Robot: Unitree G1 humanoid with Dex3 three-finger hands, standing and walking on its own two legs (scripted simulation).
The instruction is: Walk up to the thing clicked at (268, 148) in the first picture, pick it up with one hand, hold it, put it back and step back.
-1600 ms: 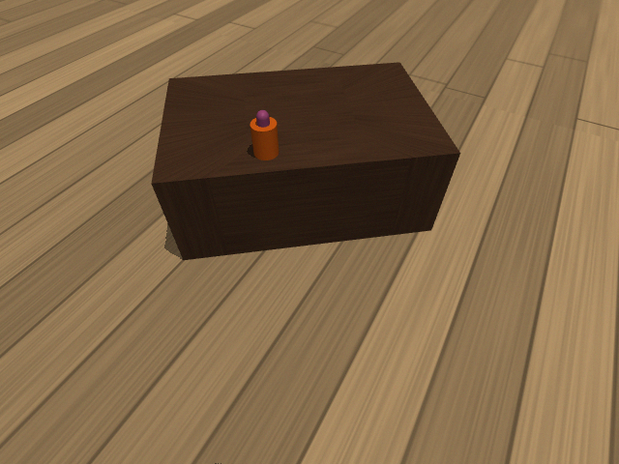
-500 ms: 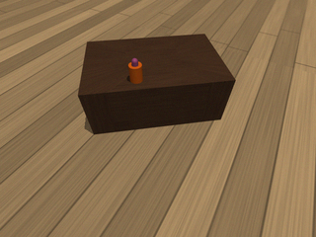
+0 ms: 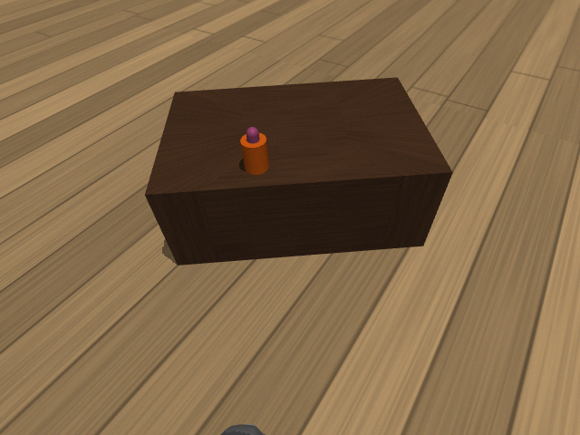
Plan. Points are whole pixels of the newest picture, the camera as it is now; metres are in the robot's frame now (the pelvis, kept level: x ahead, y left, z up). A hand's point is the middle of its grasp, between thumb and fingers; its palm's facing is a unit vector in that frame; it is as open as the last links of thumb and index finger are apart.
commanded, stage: walk up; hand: left
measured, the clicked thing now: (254, 148) +1.05 +0.15 -0.27
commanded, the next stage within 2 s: none
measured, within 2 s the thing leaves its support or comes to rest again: neither
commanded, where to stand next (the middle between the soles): +0.64 -0.06 m, yaw +2 degrees
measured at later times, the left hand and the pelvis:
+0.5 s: hand (147, 371) +0.26 +0.27 -0.14, palm faces -0.05 -0.93 -0.36, open 7.4 cm; pelvis +0.20 -0.01 -0.01, yaw +0 degrees
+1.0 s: hand (184, 295) +0.42 +0.24 -0.17, palm faces -0.03 -0.94 -0.34, open 7.4 cm; pelvis +0.40 -0.03 -0.02, yaw +2 degrees
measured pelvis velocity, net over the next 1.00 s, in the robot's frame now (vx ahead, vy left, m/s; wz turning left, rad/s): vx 0.40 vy -0.03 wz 0.03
